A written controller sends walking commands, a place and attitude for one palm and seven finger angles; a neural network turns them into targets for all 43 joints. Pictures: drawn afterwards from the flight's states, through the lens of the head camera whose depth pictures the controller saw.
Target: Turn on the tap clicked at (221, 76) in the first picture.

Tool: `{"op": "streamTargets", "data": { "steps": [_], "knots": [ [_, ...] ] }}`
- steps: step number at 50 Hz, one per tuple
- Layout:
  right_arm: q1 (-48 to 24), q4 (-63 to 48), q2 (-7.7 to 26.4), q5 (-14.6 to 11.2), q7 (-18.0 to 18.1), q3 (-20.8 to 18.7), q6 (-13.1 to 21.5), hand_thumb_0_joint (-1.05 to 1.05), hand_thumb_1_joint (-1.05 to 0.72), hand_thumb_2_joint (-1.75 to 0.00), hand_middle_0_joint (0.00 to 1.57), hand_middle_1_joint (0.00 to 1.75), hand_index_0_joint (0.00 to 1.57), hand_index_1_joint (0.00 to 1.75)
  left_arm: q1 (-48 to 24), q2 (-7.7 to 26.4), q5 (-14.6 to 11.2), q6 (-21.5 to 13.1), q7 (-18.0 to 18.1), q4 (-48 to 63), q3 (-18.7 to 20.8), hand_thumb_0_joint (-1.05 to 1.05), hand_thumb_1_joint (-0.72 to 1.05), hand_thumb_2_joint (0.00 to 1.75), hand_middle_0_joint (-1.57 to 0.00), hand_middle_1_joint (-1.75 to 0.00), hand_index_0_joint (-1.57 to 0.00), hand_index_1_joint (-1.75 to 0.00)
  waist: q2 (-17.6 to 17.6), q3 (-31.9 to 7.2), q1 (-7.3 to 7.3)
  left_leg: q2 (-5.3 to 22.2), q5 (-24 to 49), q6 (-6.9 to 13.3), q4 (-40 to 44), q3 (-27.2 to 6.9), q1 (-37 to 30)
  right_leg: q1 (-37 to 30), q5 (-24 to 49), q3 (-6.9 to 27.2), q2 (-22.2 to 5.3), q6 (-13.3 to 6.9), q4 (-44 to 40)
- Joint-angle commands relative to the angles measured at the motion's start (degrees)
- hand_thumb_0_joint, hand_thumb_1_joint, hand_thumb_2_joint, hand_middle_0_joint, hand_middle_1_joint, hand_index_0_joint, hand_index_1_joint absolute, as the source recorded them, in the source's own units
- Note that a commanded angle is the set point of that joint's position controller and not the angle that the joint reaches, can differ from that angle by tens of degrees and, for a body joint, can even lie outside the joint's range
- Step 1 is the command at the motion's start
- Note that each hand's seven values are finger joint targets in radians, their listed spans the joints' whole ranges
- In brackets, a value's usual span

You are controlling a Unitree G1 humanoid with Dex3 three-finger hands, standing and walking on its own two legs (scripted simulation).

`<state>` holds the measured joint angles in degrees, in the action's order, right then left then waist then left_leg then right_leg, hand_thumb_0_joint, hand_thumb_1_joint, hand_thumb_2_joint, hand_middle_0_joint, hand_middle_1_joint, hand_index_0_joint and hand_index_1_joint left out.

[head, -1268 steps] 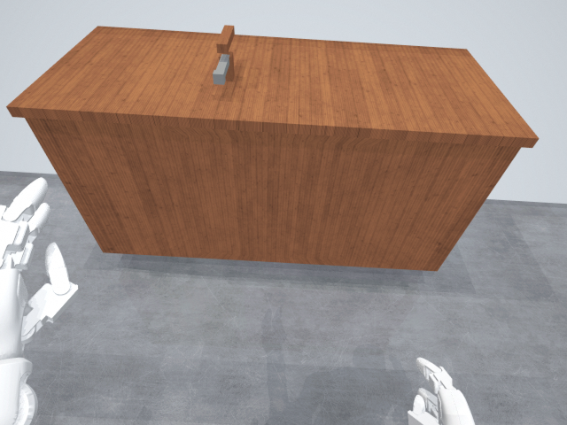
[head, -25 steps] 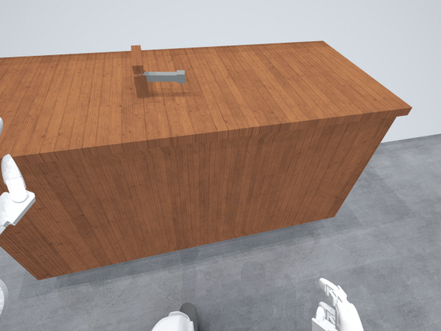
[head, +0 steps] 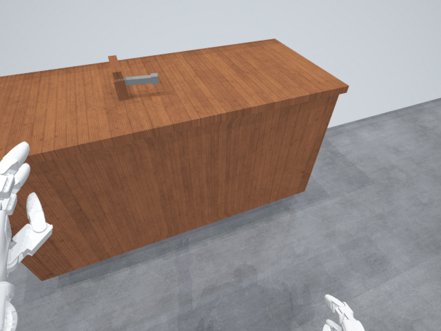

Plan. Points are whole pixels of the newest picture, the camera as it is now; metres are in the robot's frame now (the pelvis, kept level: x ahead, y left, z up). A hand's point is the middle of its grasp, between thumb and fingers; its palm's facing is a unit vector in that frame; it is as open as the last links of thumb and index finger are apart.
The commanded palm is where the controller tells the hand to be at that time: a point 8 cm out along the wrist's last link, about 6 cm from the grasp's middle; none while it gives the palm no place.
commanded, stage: stop stepping back and stand still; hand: left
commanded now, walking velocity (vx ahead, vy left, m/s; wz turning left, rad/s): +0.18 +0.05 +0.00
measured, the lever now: (154, 78) +0.91 +0.25 +0.04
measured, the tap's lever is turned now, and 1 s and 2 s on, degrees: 81 81 81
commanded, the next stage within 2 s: stand and check the lever's angle in 0.40 s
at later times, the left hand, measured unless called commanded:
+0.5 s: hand (59, 244) +0.19 +0.21 +0.18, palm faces +0.41 -0.83 -0.38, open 7.4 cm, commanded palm +0.14 +0.26 +0.17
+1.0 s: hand (30, 236) +0.21 +0.27 +0.15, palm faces +0.40 -0.85 -0.35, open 7.4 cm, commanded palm +0.15 +0.31 +0.17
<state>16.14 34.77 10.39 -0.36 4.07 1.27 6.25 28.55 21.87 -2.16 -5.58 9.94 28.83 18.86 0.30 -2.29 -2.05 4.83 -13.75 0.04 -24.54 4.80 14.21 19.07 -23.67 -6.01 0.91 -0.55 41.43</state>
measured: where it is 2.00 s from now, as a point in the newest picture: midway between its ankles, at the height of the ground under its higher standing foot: outside the picture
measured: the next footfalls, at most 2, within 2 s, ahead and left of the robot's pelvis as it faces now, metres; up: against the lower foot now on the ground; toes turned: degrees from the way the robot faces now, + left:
right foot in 0.06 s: +0.05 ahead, -0.09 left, -0.01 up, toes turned -5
left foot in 0.52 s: +0.02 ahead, +0.12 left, -0.01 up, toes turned +4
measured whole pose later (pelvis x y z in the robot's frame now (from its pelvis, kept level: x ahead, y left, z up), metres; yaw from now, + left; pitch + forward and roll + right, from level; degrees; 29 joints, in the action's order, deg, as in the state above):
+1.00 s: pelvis -0.01 +0.03 +0.00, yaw -1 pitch -1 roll -1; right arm 10.7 33.8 10.9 -0.2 3.4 1.6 5.8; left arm 25.3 19.1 -2.9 -6.6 9.6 26.6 18.5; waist 0.5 1.5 0.4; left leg 0.1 -15.7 2.4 -26.9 5.6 10.6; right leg 13.1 -11.2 -3.8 -0.3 -0.5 25.1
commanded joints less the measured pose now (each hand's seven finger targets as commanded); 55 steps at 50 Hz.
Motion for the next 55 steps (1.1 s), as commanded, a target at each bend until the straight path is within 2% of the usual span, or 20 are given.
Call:
{"op": "streamTargets", "data": {
  "steps": [1,2,3,4,5,7,9,12,15,21,23,25,27,28,31,32,34,41,46,55],
  "knots": [
    [-9.88,-7.67,7.94,0.67,1.27,-3.52,2.33,0.00,-0.90,-0.90,0.20,0.30,0.20,0.30,-5.90,7.88,0.67,-2.90,1.68,7.30,6.54,0.00,0.90,0.90,-0.20,-0.30,-0.20,-0.30,2.55,-2.27,3.09,2.94,-22.09,2.79,-9.34,-1.32,15.76,-19.36,-0.35,3.85,-2.56,-4.19,-19.67],
    [-9.59,-7.64,6.80,0.12,0.89,-3.60,2.08,0.00,-0.90,-0.90,0.20,0.30,0.20,0.30,-5.60,8.68,0.98,-2.51,1.45,6.12,6.55,0.00,0.90,0.90,-0.20,-0.30,-0.20,-0.30,-13.52,-2.53,2.97,-2.75,-18.16,1.05,-26.98,0.92,24.99,-20.66,-8.95,27.55,-15.66,-9.66,-28.23],
    [-10.51,-7.85,8.52,-0.17,1.14,-3.89,2.93,0.00,-0.90,-0.90,0.20,0.30,0.20,0.30,-10.90,9.88,0.25,-3.54,0.88,8.72,6.33,0.00,0.90,0.90,-0.20,-0.30,-0.20,-0.30,-14.22,1.29,2.59,-2.99,-14.61,0.27,-38.78,-3.60,28.29,-15.09,-5.03,36.85,-21.90,-11.47,-32.42],
    [-9.94,-6.00,8.87,0.82,0.93,-3.94,3.56,0.00,-0.90,-0.90,0.20,0.30,0.20,0.30,-13.57,12.25,0.15,-5.31,0.59,9.84,9.20,0.00,0.90,0.90,-0.20,-0.30,-0.20,-0.30,-7.73,1.58,1.60,-1.28,-10.12,-0.56,-43.09,-5.70,27.95,-12.58,3.31,32.82,-21.69,-11.86,-31.61],
    [-8.04,-4.54,7.51,0.72,0.25,-3.79,3.66,0.00,-0.90,-0.90,0.20,0.30,0.20,0.30,-11.36,9.17,0.74,-5.84,0.36,5.45,7.64,0.00,0.90,0.90,-0.20,-0.30,-0.20,-0.30,-4.88,-4.09,0.61,-0.94,-6.76,-0.86,-43.65,-6.29,25.77,-14.11,-1.37,28.55,-19.13,-10.60,-28.24],
    [-7.82,-4.56,8.99,-0.12,-0.13,-5.18,2.39,0.00,-0.90,-0.90,0.20,0.30,0.20,0.30,-9.54,8.32,0.32,-5.35,-0.70,3.84,6.22,0.00,0.90,0.90,-0.20,-0.30,-0.20,-0.30,-5.22,-0.34,0.31,-0.49,-0.81,-1.67,-44.53,-6.12,23.71,-7.30,-5.13,21.95,-16.08,-7.24,-29.48],
    [-8.93,-4.39,8.76,-0.27,0.03,-4.81,2.28,0.00,-0.90,-0.90,0.20,0.30,0.20,0.30,-8.63,8.88,0.07,-6.81,-0.97,2.65,6.74,0.00,0.90,0.90,-0.20,-0.30,-0.20,-0.30,-4.66,2.11,0.49,-0.17,1.64,-1.51,-41.13,-4.97,22.38,-4.94,-1.55,17.47,-15.67,-6.35,-30.52],
    [-8.75,-4.67,9.22,-0.58,0.05,-5.34,2.80,0.00,-0.90,-0.90,0.20,0.30,0.20,0.30,-9.18,11.70,-0.05,-8.79,-0.77,4.90,8.31,0.00,0.90,0.90,-0.20,-0.30,-0.20,-0.30,-4.15,2.57,0.83,-0.57,1.38,-0.82,-33.27,-3.85,19.02,-4.56,-3.39,16.69,-16.24,-4.83,-32.20],
    [-7.67,-5.57,8.78,-0.42,-0.14,-5.41,3.59,0.00,-0.90,-0.90,0.20,0.30,0.20,0.30,-7.19,10.44,-0.24,-9.18,-0.57,5.38,7.87,0.00,0.90,0.90,-0.20,-0.30,-0.20,-0.30,-5.22,2.44,1.53,-1.38,-1.03,0.03,-23.49,-1.59,14.04,-3.86,-7.16,18.38,-16.75,-4.75,-33.47],
    [-6.78,-6.64,8.08,0.08,0.18,-4.94,4.42,0.00,-0.90,-0.90,0.20,0.30,0.20,0.30,-6.31,8.26,-0.55,-8.00,0.55,4.12,6.94,0.00,0.90,0.90,-0.20,-0.30,-0.20,-0.30,-6.90,-0.48,2.18,-3.51,-4.92,1.34,-7.40,0.94,2.43,-5.29,-4.91,18.80,-16.12,-5.54,-29.17],
    [-6.43,-6.98,8.41,0.05,0.34,-4.75,4.25,0.00,-0.90,-0.90,0.20,0.30,0.20,0.30,-7.33,7.46,-0.69,-7.48,0.64,3.48,6.18,0.00,0.90,0.90,-0.20,-0.30,-0.20,-0.30,-4.02,-1.00,1.83,-3.11,-5.58,2.21,-0.77,-0.73,-1.53,-5.77,-1.94,16.87,-13.46,-3.89,-25.01],
    [-7.42,-7.64,9.78,0.07,0.36,-5.15,4.00,0.00,-0.90,-0.90,0.20,0.30,0.20,0.30,-8.31,6.95,-0.72,-7.06,0.64,3.67,5.69,0.00,0.90,0.90,-0.20,-0.30,-0.20,-0.30,-0.66,-0.75,2.08,0.98,-6.17,4.39,2.63,-6.59,-3.51,-3.96,2.04,14.95,-9.12,-1.38,-20.92],
    [-8.50,-8.73,10.81,-0.52,0.23,-5.27,3.66,0.00,-0.90,-0.90,0.20,0.30,0.20,0.30,-9.99,6.81,-0.74,-6.66,0.73,5.95,5.25,0.00,0.90,0.90,-0.20,-0.30,-0.20,-0.30,3.05,-2.49,2.29,4.78,4.16,5.19,1.93,-11.33,-5.01,-5.59,14.46,11.17,-5.78,0.03,-15.46],
    [-9.03,-8.29,10.38,-0.76,0.28,-5.14,3.43,0.00,-0.90,-0.90,0.20,0.30,0.20,0.30,-8.68,7.80,-0.79,-6.44,0.76,5.91,6.28,0.00,0.90,0.90,-0.20,-0.30,-0.20,-0.30,3.37,-3.72,2.63,4.69,4.70,4.64,0.97,-9.85,-3.80,-6.96,15.46,11.11,-5.88,0.61,-16.16],
    [-9.75,-8.30,9.19,-0.09,-0.01,-4.11,3.57,0.00,-0.90,-0.90,0.20,0.30,0.20,0.30,-10.73,7.32,-0.25,-5.86,0.45,8.61,5.51,0.00,0.90,0.90,-0.20,-0.30,-0.20,-0.30,-0.29,1.10,1.85,0.14,-2.64,2.61,-0.60,-5.47,2.17,-7.48,10.72,13.85,-7.34,-0.94,-21.29],
    [-10.09,-8.40,9.38,0.01,-0.09,-4.10,3.68,0.00,-0.90,-0.90,0.20,0.30,0.20,0.30,-12.41,7.56,-0.15,-5.93,0.34,10.61,5.32,0.00,0.90,0.90,-0.20,-0.30,-0.20,-0.30,0.32,1.21,1.73,-0.48,-2.38,2.30,-1.23,-4.99,1.70,-7.27,10.88,14.91,-8.31,-1.57,-22.09],
    [-9.87,-8.28,8.81,0.23,-0.19,-3.71,3.87,0.00,-0.90,-0.90,0.20,0.30,0.20,0.30,-11.33,7.51,-0.19,-5.80,0.54,10.10,5.49,0.00,0.90,0.90,-0.20,-0.30,-0.20,-0.30,-1.08,-0.04,1.89,-0.24,-0.06,2.06,-0.40,-5.27,-0.26,-7.88,12.94,14.04,-8.05,-1.69,-21.80],
    [-10.48,-9.45,8.37,0.19,-0.13,-2.98,2.76,0.00,-0.90,-0.90,0.20,0.30,0.20,0.30,-7.33,6.38,-0.55,-5.17,0.65,8.60,5.97,0.00,0.90,0.90,-0.20,-0.30,-0.20,-0.30,3.77,-3.34,2.34,2.93,9.86,1.70,3.97,-7.71,-1.31,-11.99,22.07,7.43,-3.97,0.05,-16.53],
    [-10.50,-9.77,8.32,0.27,0.00,-2.82,2.36,0.00,-0.90,-0.90,0.20,0.30,0.20,0.30,-6.86,5.91,-0.53,-5.00,0.47,9.36,5.25,0.00,0.90,0.90,-0.20,-0.30,-0.20,-0.30,3.17,-3.74,2.24,2.86,10.67,1.17,4.41,-7.43,-0.64,-12.98,23.49,6.56,-3.64,0.32,-16.55],
    [-10.56,-9.97,8.47,0.55,0.33,-3.08,2.33,0.00,-0.90,-0.90,0.20,0.30,0.20,0.30,-6.07,6.93,-0.34,-5.71,0.89,12.85,5.90,0.00,0.90,0.90,-0.20,-0.30,-0.20,-0.30,6.40,-5.49,2.31,3.09,19.54,-0.73,4.33,-7.66,-2.90,-12.75,23.40,5.10,-3.16,0.29,-14.54]
  ]
}}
